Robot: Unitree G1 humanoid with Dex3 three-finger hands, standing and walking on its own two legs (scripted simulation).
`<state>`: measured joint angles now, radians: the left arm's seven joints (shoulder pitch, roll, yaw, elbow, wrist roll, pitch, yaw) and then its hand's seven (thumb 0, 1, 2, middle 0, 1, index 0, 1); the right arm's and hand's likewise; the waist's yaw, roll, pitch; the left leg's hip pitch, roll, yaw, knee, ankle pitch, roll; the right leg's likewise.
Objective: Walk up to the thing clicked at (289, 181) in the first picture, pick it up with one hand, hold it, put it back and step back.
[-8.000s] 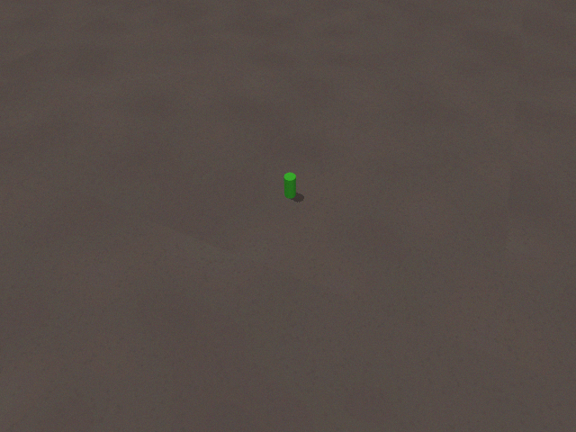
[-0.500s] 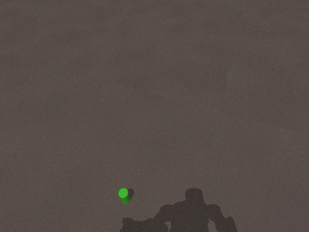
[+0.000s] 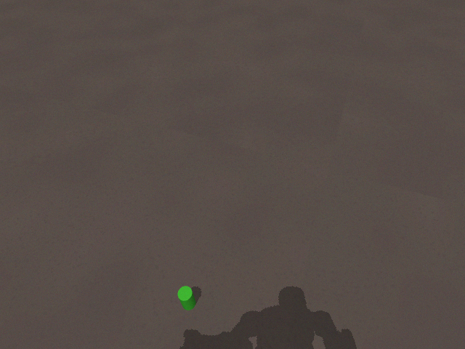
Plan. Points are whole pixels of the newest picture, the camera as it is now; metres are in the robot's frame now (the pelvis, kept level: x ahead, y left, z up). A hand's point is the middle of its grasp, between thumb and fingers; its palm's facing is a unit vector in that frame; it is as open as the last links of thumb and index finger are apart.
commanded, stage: stand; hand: left
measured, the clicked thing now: (187, 298) +0.44 +0.22 -0.72
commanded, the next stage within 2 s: walk up in 0.54 s
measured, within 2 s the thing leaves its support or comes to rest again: neither
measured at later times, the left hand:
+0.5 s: hand out of the picture +0.07 +0.26 -0.16, palm faces -0.03 -0.93 -0.35, open 7.3 cm
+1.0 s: hand out of the picture +0.08 +0.19 -0.16, palm faces +0.02 -0.93 -0.36, open 7.3 cm
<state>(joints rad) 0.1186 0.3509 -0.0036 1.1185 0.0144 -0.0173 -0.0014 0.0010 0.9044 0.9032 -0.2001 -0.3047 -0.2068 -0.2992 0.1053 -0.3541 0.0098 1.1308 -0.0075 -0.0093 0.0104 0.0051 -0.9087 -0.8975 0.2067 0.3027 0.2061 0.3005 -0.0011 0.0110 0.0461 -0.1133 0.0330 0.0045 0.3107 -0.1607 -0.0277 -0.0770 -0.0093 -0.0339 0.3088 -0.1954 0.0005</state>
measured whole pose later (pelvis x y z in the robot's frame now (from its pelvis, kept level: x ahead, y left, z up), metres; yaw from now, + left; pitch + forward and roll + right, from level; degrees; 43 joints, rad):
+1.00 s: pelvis +0.04 -0.06 -0.01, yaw +2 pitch -2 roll +0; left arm 0.22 0.33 0.04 0.96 0.03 -0.02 -0.01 0.00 0.90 0.90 -0.20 -0.30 -0.21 -0.30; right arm 0.24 -0.41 -0.04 1.01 -0.01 0.01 0.00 0.01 -0.91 -0.90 0.20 0.30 0.20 0.30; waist 0.02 0.03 0.10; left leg -0.32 0.01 -0.05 0.78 -0.46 0.00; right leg -0.16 0.01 -0.06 0.47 -0.27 -0.04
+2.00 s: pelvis +0.05 -0.04 +0.00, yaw +3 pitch -2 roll +0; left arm 0.11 0.35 0.02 1.15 0.02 -0.01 0.00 0.00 0.90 0.90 -0.20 -0.30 -0.21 -0.30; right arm 0.12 -0.34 -0.01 1.14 -0.01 0.01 0.02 0.01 -0.91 -0.90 0.21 0.30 0.21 0.30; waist 0.00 0.00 0.06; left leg -0.16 -0.01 -0.01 0.34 -0.14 0.02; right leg -0.05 -0.03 -0.07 0.30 -0.21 0.01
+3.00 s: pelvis +0.00 -0.06 -0.05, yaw +3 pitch -3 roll -2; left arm 0.23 0.42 0.08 0.92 0.02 0.03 -0.04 0.00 0.91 0.90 -0.20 -0.30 -0.21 -0.30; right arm 0.32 -0.48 -0.08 0.90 -0.03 0.00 -0.03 0.01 -0.90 -0.90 0.21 0.30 0.21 0.30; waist -0.03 -0.01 0.14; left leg -0.35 0.12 -0.10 0.89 -0.50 0.01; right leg -0.35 0.02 0.05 0.77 -0.36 0.03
